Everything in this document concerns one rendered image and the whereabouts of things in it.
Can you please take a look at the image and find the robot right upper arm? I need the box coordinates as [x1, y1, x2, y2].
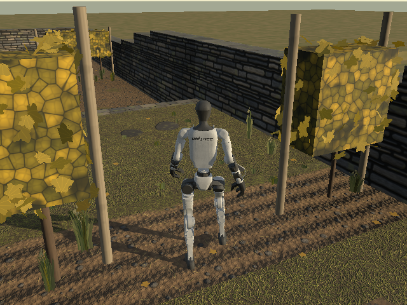
[216, 128, 234, 164]

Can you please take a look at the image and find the humanoid robot head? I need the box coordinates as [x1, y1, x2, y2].
[193, 100, 214, 131]

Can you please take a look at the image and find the right robot foot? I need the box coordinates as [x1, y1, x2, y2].
[218, 232, 227, 245]

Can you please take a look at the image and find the right robot hand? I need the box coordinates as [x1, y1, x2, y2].
[231, 180, 245, 198]

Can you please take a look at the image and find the left robot hand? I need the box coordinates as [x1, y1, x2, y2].
[170, 168, 184, 179]

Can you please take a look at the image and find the robot left forearm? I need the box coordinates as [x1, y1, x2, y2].
[170, 152, 179, 171]

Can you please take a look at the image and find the robot right forearm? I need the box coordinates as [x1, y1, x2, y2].
[228, 154, 243, 184]

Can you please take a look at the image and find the robot left upper arm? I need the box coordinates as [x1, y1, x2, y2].
[172, 128, 190, 161]

